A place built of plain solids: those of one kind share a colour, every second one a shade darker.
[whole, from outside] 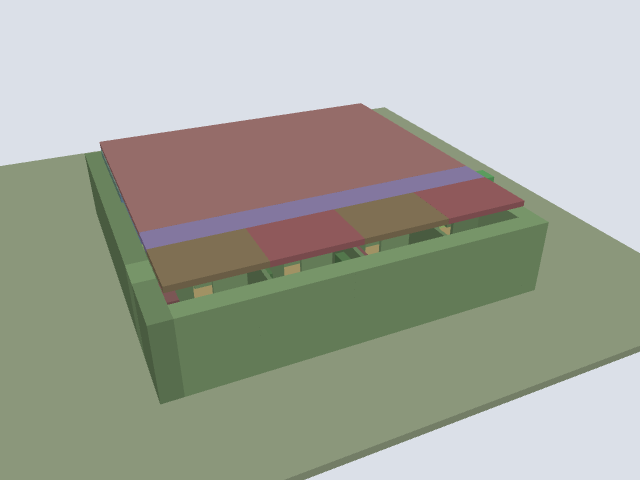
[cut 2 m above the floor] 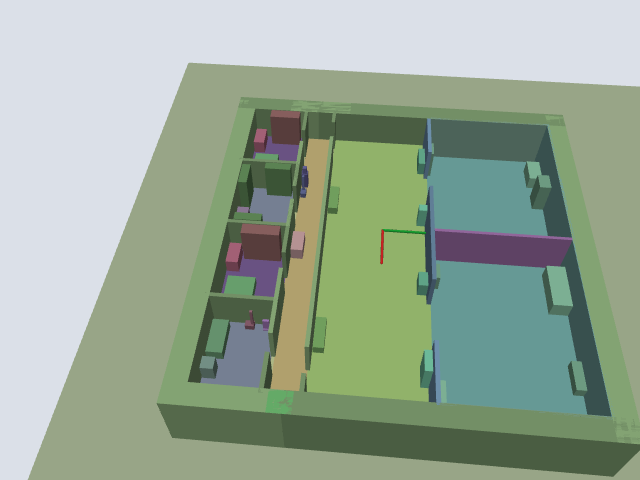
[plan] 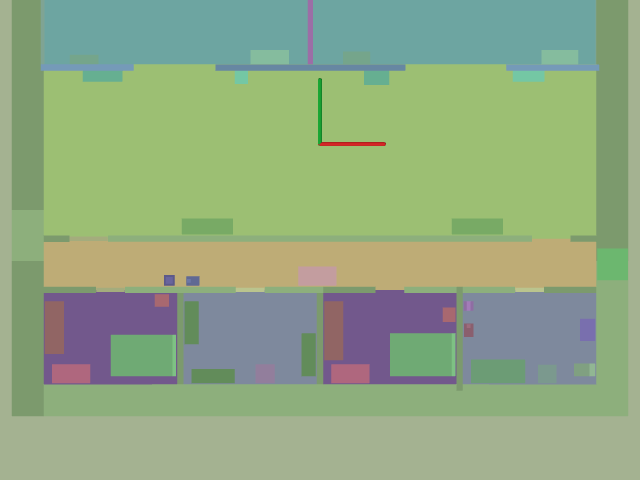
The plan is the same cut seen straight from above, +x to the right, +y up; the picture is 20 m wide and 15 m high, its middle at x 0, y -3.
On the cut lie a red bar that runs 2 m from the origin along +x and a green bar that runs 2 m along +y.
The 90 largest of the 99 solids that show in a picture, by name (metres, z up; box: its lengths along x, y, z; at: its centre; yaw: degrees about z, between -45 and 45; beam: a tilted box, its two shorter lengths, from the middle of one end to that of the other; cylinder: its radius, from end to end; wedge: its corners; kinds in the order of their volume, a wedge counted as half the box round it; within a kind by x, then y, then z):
{
 "ground_under_all_1": {"box": [35.1, 34.59, 0.4], "at": [0.0, 3.31, -0.75]},
 "wall_1": {"box": [1.0, 4.85, 4.01], "at": [-9.13, -6.08, 1.41]},
 "wall_2": {"box": [1.0, 3.4, 4.01], "at": [-9.13, -3.76, 1.41]},
 "wall_3": {"box": [1.0, 13.83, 4.01], "at": [-9.13, 3.06, 1.41]},
 "wall_4": {"box": [1.0, 0.2, 4.01], "at": [-8.33, -2.96, 1.41]},
 "wall_5": {"box": [1.83, 0.2, 4.01], "at": [-7.91, -4.56, 1.41]},
 "wall_6": {"box": [1.83, 0.2, 4.01], "at": [-7.91, -4.56, 1.41]},
 "wall_7": {"box": [6.17, 1.0, 4.01], "at": [-6.55, -8.01, 1.41]},
 "wall_8": {"box": [1.83, 0.2, 4.01], "at": [-5.18, -4.56, 1.41]},
 "wall_9": {"box": [0.2, 3.25, 4.01], "at": [-4.37, -6.08, 1.41]},
 "wall_10": {"box": [3.46, 0.2, 4.01], "at": [-4.37, -4.56, 1.41]},
 "wall_11": {"box": [1.83, 0.2, 4.01], "at": [-3.55, -4.56, 1.41]},
 "wall_12": {"box": [6.17, 1.0, 4.01], "at": [-2.18, -8.01, 1.41]},
 "wall_13": {"box": [1.83, 0.2, 4.01], "at": [-0.82, -4.56, 1.41]},
 "wall_14": {"box": [0.2, 3.25, 4.01], "at": [0.0, -6.08, 1.41]},
 "wall_15": {"box": [3.46, 0.2, 4.01], "at": [0.0, -4.56, 1.41]},
 "wall_16": {"box": [13.26, 0.2, 4.01], "at": [0.0, -2.96, 1.41]},
 "wall_17": {"box": [19.26, 1.0, 4.01], "at": [0.0, 9.47, 1.41]},
 "wall_18": {"box": [1.83, 0.2, 4.01], "at": [0.82, -4.56, 1.41]},
 "wall_19": {"box": [6.17, 1.0, 4.01], "at": [2.18, -8.01, 1.41]},
 "wall_20": {"box": [1.83, 0.2, 4.01], "at": [3.55, -4.56, 1.41]},
 "wall_21": {"box": [0.2, 3.25, 4.01], "at": [4.37, -6.08, 1.41]},
 "wall_22": {"box": [3.46, 0.2, 4.01], "at": [4.37, -4.56, 1.41]},
 "wall_23": {"box": [1.83, 0.2, 4.01], "at": [5.18, -4.56, 1.41]},
 "wall_24": {"box": [6.17, 1.0, 4.01], "at": [6.55, -8.01, 1.41]},
 "wall_25": {"box": [1.83, 0.2, 4.01], "at": [7.91, -4.56, 1.41]},
 "wall_26": {"box": [1.83, 0.2, 4.01], "at": [7.91, -4.56, 1.41]},
 "wall_27": {"box": [1.0, 0.2, 4.01], "at": [8.33, -2.96, 1.41]},
 "wall_28": {"box": [1.0, 4.85, 4.01], "at": [9.13, -6.08, 1.41]},
 "wall_29": {"box": [1.0, 1.2, 4.01], "at": [9.13, -4.86, 1.41]},
 "wall_30": {"box": [1.0, 1.2, 4.01], "at": [9.13, -2.66, 1.41]},
 "wall_31": {"box": [1.0, 13.83, 4.01], "at": [9.13, 3.06, 1.41]},
 "floor_upper_1": {"box": [17.46, 5.45, 1.4], "at": [0.0, -0.23, 0.1]},
 "floor_lower_1": {"box": [8.23, 6.46, 0.6], "at": [-4.5, 5.72, -0.3]},
 "floor_lower_2": {"box": [8.83, 6.46, 1.18], "at": [4.2, 5.72, -0.01]},
 "ceil_hall_1": {"box": [17.46, 12.03, 0.3], "at": [0.0, 3.06, 4.2]},
 "floor_back_corridor_1": {"box": [17.46, 1.6, 1.4], "at": [0.0, -3.76, 0.1]},
 "floor_bedroom_1": {"box": [4.37, 3.05, 1.4], "at": [-6.55, -6.08, 0.1]},
 "floor_bedroom_2": {"box": [4.37, 3.05, 1.4], "at": [2.18, -6.08, 0.1]},
 "floor_wetroom_1": {"box": [4.37, 3.05, 1.4], "at": [-2.18, -6.08, 0.1]},
 "floor_wetroom_2": {"box": [4.37, 3.05, 1.4], "at": [6.55, -6.08, 0.1]},
 "leaf_far_1": {"box": [17.46, 0.12, 4.48], "at": [0.0, 9.01, 1.64]},
 "ceil_back_corridor_1": {"box": [17.46, 1.6, 0.3], "at": [0.0, -3.76, 4.2]},
 "ceil_bedroom_1": {"box": [4.37, 3.05, 0.3], "at": [-6.55, -6.08, 4.2]},
 "ceil_bedroom_2": {"box": [4.37, 3.05, 0.3], "at": [2.18, -6.08, 4.2]},
 "ceil_wetroom_1": {"box": [4.37, 3.05, 0.3], "at": [-2.18, -6.08, 4.2]},
 "ceil_wetroom_2": {"box": [4.37, 3.05, 0.3], "at": [6.55, -6.08, 4.2]},
 "pier_1": {"box": [2.91, 0.2, 3.09], "at": [-7.28, 2.39, 2.34]},
 "pier_2": {"box": [5.94, 0.2, 3.09], "at": [-0.3, 2.39, 2.34]},
 "pier_3": {"box": [2.91, 0.2, 3.09], "at": [7.28, 2.39, 2.34]},
 "leaf_1": {"box": [0.12, 6.46, 4.48], "at": [-8.67, 5.72, 1.64]},
 "leaf_2": {"box": [0.12, 6.46, 4.48], "at": [8.67, 5.72, 1.64]},
 "furn_lower_1": {"box": [0.9, 0.3, 1.71], "at": [-7.37, 2.64, 0.85]},
 "furn_lower_2": {"box": [1.4, 0.7, 0.76], "at": [-7.14, 8.6, 0.37]},
 "furn_lower_3": {"box": [0.95, 0.6, 1.71], "at": [-5.27, 8.65, 0.85]},
 "furn_lower_4": {"box": [1.2, 0.45, 0.81], "at": [-1.57, 2.71, 0.4]},
 "furn_lower_5": {"box": [0.85, 0.4, 0.91], "at": [1.15, 2.69, 1.03]},
 "furn_lower_6": {"box": [2.3, 0.9, 0.81], "at": [1.43, 8.5, 0.98]},
 "furn_lower_7": {"box": [1.4, 0.45, 0.51], "at": [5.98, 8.73, 0.83]},
 "furn_lower_8": {"box": [1.15, 0.45, 0.85], "at": [7.5, 2.71, 1.0]},
 "partition_1": {"box": [0.16, 6.46, 4.48], "at": [-0.3, 5.72, 1.64]},
 "door_leaf_1": {"box": [0.97, 1.0, 4.67], "at": [9.14, -3.76, 1.74]},
 "wardrobe_bedroom_1": {"box": [0.6, 1.65, 2.06], "at": [-8.3, -5.74, 1.82]},
 "wardrobe_bedroom_2": {"box": [0.6, 1.85, 2.06], "at": [0.43, -5.83, 1.82]},
 "shelves_wetroom_1": {"box": [0.45, 1.35, 2.0], "at": [-4.01, -5.58, 1.8]},
 "shelves_wetroom_2": {"box": [1.35, 0.45, 2.0], "at": [-3.34, -7.25, 1.8]},
 "shelves_wetroom_3": {"box": [0.45, 1.35, 2.0], "at": [-0.35, -6.58, 1.8]},
 "bed_bedroom_1": {"box": [2.05, 1.3, 0.51], "at": [-5.52, -6.61, 1.05]},
 "bed_bedroom_2": {"box": [2.05, 1.35, 0.51], "at": [3.21, -6.58, 1.05]},
 "beside_upper_1": {"box": [1.25, 0.35, 0.81], "at": [-6.79, 2.12, 1.2]},
 "beside_upper_2": {"box": [0.42, 0.42, 1.21], "at": [-2.46, 2.08, 1.4]},
 "beside_upper_3": {"box": [0.8, 0.45, 0.81], "at": [1.77, 2.07, 1.2]},
 "beside_upper_4": {"box": [1.0, 0.35, 1.5], "at": [6.52, 2.12, 1.55]},
 "desk_bedroom_1": {"box": [1.2, 0.6, 0.76], "at": [-7.78, -7.18, 1.17]},
 "desk_bedroom_2": {"box": [1.2, 0.6, 0.76], "at": [0.95, -7.18, 1.17]},
 "step_saddle_1": {"box": [1.2, 0.14, 1.42], "at": [-7.23, -2.96, 0.11]},
 "step_saddle_2": {"box": [0.9, 0.14, 1.41], "at": [-6.55, -4.56, 0.1]},
 "step_saddle_3": {"box": [0.9, 0.14, 1.41], "at": [-2.18, -4.56, 0.1]},
 "step_saddle_4": {"box": [0.9, 0.14, 1.41], "at": [6.55, -4.56, 0.1]},
 "settle_upper_1": {"box": [1.6, 0.5, 0.46], "at": [-3.52, -2.58, 1.02]},
 "settle_upper_2": {"box": [1.6, 0.5, 0.46], "at": [4.92, -2.58, 1.02]},
 "bathtub_wetroom_1": {"box": [1.7, 0.75, 0.56], "at": [5.57, -7.11, 1.08]},
 "case_back_corridor_1": {"box": [1.2, 0.6, 0.66], "at": [-0.08, -4.13, 1.22]},
 "machine_wetroom_1": {"box": [0.6, 0.6, 0.85], "at": [-1.72, -7.18, 1.22]},
 "barrel_wetroom_1": {"box": [0.58, 0.58, 0.89], "at": [7.11, -7.19, 1.24]},
 "basin_wetroom_1": {"box": [0.48, 0.7, 0.86], "at": [8.36, -5.81, 1.23]},
 "bedside_bedroom_1": {"box": [0.45, 0.4, 0.51], "at": [-4.94, -4.89, 1.05]},
 "bedside_bedroom_2": {"box": [0.4, 0.45, 0.51], "at": [4.04, -5.33, 1.05]},
 "cooler_back_corridor_1": {"box": [0.34, 0.34, 0.98], "at": [-4.71, -4.26, 1.29]},
 "wc_wetroom_1": {"box": [0.66, 0.4, 0.42], "at": [8.27, -7.06, 1.01]}
}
